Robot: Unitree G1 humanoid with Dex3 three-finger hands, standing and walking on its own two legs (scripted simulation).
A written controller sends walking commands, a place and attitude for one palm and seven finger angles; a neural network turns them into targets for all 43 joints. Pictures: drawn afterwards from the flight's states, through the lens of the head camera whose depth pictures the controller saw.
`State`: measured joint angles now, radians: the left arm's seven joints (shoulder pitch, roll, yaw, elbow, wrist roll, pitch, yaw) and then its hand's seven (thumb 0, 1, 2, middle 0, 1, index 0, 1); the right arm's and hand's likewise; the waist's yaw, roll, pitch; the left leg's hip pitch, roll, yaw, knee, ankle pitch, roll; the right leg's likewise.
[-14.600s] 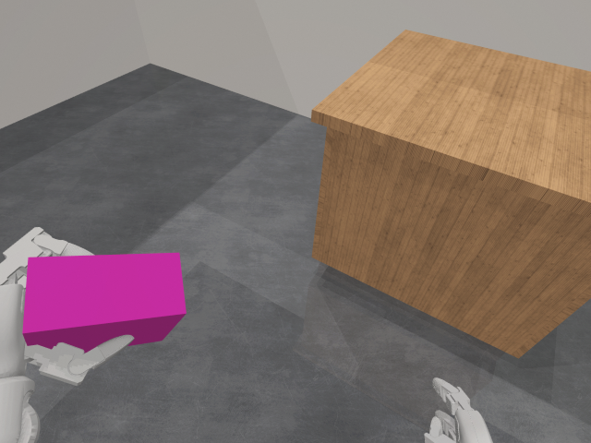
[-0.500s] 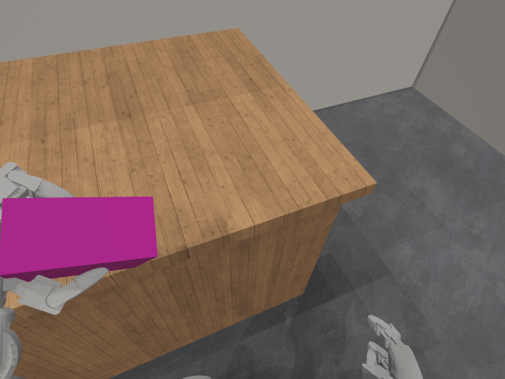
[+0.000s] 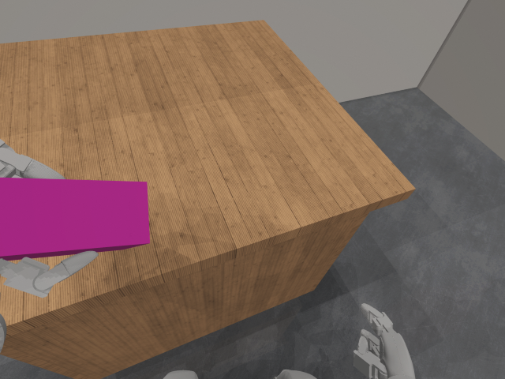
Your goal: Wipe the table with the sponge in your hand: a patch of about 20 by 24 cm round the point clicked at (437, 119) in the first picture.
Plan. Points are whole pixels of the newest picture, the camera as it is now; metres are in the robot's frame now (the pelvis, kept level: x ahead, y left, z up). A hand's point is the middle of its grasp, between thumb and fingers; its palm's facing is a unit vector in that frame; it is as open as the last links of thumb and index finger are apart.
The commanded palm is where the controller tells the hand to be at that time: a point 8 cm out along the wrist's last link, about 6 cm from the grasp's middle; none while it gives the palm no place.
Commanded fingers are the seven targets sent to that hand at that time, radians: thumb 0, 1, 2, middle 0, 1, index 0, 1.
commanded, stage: come to a stop and stand still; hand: left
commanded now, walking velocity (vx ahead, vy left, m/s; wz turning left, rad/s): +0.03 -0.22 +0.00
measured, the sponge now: (94, 221) +0.25 +0.21 +0.16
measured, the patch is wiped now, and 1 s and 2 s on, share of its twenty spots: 0.00 0.00 0.00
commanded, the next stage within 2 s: look again from close up in 1.14 s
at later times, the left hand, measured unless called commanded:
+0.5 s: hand (42, 231) +0.23 +0.25 +0.17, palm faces +0.28 -0.91 -0.31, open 10.5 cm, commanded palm +0.16 +0.31 +0.19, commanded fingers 0.00 0.10 1.30 -1.20 -1.60 -1.20 -1.60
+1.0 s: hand out of the picture +0.24 +0.31 +0.17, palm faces +0.36 -0.87 -0.33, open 10.5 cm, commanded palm +0.18 +0.34 +0.19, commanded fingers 0.00 0.10 1.30 -1.20 -1.60 -1.20 -1.60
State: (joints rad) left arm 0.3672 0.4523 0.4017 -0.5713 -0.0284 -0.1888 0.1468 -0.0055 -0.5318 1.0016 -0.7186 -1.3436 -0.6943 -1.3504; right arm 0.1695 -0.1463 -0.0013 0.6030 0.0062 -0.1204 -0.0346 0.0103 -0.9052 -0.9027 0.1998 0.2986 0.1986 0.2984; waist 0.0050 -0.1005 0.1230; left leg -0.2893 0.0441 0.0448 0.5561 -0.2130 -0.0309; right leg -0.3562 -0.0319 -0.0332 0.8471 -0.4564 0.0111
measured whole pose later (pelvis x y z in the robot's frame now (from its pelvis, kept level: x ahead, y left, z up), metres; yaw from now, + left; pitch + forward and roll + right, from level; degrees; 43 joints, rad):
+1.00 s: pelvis +0.01 +0.06 +0.01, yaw -2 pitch -2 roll -2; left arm 0.36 0.36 0.34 -0.45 -0.03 -0.22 0.09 -0.01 -0.53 1.00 -0.72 -1.34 -0.70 -1.34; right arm 0.18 -0.16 0.05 0.57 0.00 -0.16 -0.01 0.01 -0.90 -0.90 0.21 0.30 0.20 0.30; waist 0.03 -0.05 0.07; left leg -0.20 -0.02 0.07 0.48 -0.25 0.07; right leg -0.19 -0.02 -0.04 0.40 -0.18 0.03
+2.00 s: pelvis +0.02 +0.01 +0.01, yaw -2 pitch -1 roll -1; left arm 0.43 0.38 0.36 -0.50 -0.07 -0.16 0.09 -0.01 -0.53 1.01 -0.72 -1.34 -0.70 -1.34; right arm 0.20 -0.18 0.01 0.55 0.02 -0.10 -0.02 0.01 -0.90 -0.90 0.20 0.30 0.20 0.30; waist 0.02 -0.02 0.06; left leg -0.21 0.03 0.05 0.47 -0.25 0.00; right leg -0.21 0.03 -0.06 0.42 -0.20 -0.04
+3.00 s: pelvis +0.02 -0.03 +0.01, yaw -1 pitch +0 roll -1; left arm 0.48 0.40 0.38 -0.54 -0.10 -0.12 0.08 -0.01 -0.53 1.01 -0.72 -1.33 -0.70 -1.34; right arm 0.20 -0.19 0.00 0.55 0.02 -0.06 -0.03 0.01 -0.90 -0.90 0.20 0.30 0.20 0.30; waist 0.02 -0.01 0.07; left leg -0.26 0.10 0.01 0.56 -0.29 -0.05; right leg -0.24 0.10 -0.10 0.47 -0.23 -0.10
